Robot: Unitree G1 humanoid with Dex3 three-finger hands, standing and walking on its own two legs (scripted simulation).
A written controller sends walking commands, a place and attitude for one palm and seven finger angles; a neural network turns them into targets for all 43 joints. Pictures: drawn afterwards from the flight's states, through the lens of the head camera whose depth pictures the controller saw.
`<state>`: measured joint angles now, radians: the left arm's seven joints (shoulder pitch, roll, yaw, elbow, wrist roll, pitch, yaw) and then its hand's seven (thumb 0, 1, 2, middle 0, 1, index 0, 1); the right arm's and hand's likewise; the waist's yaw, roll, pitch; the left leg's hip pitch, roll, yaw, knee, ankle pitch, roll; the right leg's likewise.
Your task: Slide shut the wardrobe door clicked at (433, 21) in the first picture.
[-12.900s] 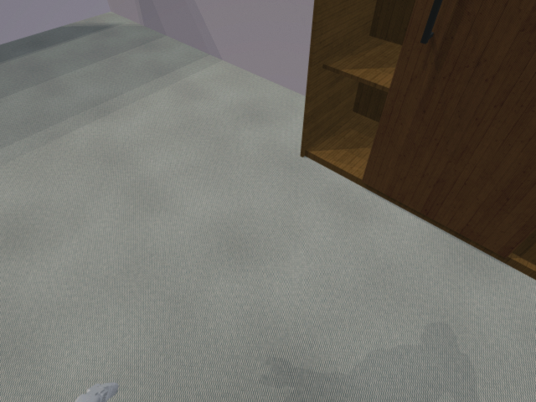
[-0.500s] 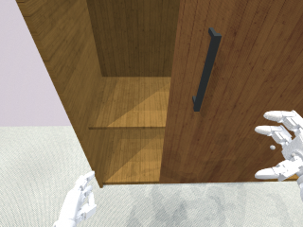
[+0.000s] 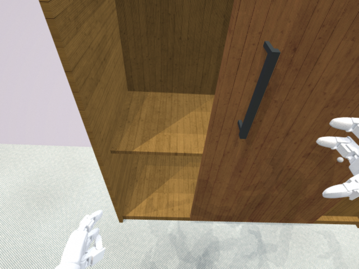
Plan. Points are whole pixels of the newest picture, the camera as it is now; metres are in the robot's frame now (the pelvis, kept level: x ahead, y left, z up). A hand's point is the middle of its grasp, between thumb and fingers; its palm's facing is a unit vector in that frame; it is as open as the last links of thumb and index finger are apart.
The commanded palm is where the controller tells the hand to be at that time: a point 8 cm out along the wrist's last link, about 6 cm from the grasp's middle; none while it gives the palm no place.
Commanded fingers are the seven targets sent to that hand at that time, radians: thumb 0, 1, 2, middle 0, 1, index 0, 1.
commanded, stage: raise the hand with hooked fingers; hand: right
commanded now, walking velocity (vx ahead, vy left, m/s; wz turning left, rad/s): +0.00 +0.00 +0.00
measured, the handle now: (253, 95) +0.50 -0.18 +0.16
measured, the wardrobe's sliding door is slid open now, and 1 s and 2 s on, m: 0.38 0.38 0.38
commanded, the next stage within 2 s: move the hooked fingers beside the handle in 0.24 s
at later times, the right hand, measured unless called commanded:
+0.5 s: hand (339, 160) +0.28 -0.28 +0.18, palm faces +0.12 +0.99 -0.06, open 13.9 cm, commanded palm +0.25 -0.31 +0.18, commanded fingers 0.00 0.50 -0.30 0.30 1.20 0.30 1.20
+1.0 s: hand (316, 137) +0.34 -0.26 +0.18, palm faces +0.07 +1.00 -0.04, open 13.9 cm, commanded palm +0.31 -0.30 +0.17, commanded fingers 0.00 0.50 -0.30 0.30 1.20 0.30 1.20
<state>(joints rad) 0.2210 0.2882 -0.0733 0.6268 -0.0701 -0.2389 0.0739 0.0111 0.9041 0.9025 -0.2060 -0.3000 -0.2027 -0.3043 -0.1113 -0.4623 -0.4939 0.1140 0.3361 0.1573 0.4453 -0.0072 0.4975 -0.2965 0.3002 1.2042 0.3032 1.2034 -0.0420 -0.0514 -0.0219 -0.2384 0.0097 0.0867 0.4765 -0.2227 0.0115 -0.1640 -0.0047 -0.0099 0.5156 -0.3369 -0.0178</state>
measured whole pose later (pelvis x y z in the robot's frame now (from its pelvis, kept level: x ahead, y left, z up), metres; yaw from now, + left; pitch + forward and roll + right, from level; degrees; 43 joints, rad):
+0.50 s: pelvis -0.01 +0.01 +0.00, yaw -1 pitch -2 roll +1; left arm 0.21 0.27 -0.09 0.65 -0.07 -0.26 0.10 0.01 0.90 0.90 -0.21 -0.30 -0.20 -0.30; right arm -0.20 -0.46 -0.47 0.24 0.31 0.13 0.42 -0.01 0.50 -0.30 0.30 1.20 0.31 1.20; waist -0.05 -0.06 -0.01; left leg -0.24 0.01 0.10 0.48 -0.21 0.02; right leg -0.17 -0.01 0.00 0.52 -0.32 -0.01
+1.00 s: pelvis -0.01 +0.00 +0.00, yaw +1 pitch +0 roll +1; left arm 0.26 0.28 -0.08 0.65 -0.07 -0.25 0.09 0.01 0.90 0.90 -0.21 -0.30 -0.20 -0.30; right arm -0.36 -0.46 -0.44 0.41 0.26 0.07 0.39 -0.01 0.50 -0.30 0.30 1.20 0.30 1.20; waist -0.01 -0.05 -0.02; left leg -0.28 0.01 0.08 0.48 -0.20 0.02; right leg -0.20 0.00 -0.02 0.51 -0.32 -0.02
